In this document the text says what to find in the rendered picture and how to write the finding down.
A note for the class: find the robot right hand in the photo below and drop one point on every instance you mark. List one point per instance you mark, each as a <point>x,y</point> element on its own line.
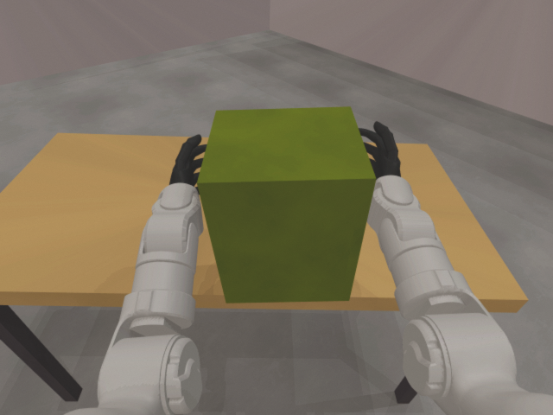
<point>385,154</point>

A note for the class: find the robot left hand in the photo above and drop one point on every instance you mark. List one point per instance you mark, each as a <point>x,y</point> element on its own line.
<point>185,165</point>

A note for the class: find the robot left upper arm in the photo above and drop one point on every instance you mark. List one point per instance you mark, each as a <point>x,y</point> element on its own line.
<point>151,375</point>

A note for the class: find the left robot forearm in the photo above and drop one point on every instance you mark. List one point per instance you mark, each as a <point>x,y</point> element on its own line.
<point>161,302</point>

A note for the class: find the right robot forearm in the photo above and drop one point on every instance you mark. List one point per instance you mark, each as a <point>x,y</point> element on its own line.
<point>426,282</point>

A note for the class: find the robot right upper arm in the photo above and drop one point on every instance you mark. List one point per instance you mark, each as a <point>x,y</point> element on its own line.
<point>465,364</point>

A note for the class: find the table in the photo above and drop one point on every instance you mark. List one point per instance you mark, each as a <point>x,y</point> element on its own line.
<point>71,223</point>

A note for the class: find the carton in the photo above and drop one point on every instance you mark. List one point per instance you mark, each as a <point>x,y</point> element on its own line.
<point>286,195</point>

